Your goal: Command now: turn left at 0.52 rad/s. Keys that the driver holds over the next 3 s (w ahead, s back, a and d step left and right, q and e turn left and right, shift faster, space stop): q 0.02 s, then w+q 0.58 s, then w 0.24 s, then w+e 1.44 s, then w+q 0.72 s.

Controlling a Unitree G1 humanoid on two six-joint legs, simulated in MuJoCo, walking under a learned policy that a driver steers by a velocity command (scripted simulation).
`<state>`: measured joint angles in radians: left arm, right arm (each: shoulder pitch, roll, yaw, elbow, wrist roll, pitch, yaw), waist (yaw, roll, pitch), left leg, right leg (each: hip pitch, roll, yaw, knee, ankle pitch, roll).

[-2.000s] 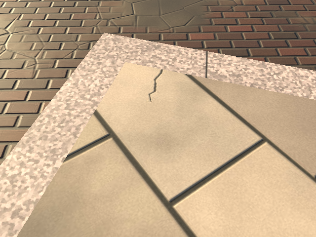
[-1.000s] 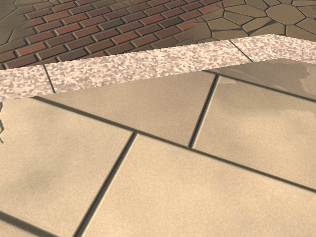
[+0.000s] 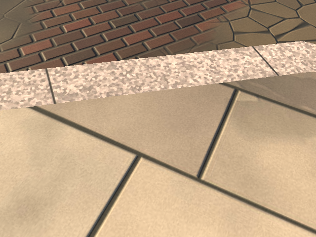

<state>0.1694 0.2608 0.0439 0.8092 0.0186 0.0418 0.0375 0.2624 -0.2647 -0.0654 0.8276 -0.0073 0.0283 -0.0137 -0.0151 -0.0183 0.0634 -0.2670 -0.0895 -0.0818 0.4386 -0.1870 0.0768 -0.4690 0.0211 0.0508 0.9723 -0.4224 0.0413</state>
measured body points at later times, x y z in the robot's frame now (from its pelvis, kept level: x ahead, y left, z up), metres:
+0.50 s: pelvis +0.09 -0.02 +0.00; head +0.11 -0.04 +0.45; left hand +0.02 +0.25 -0.11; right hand +0.31 -0.23 -0.12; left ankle +0.12 +0.14 -0.66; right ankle +0.02 -0.14 -0.74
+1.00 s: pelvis +0.31 +0.14 +0.00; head +0.32 +0.15 +0.45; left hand +0.27 +0.40 -0.13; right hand +0.45 -0.09 -0.13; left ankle +0.25 +0.16 -0.74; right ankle +0.46 +0.03 -0.66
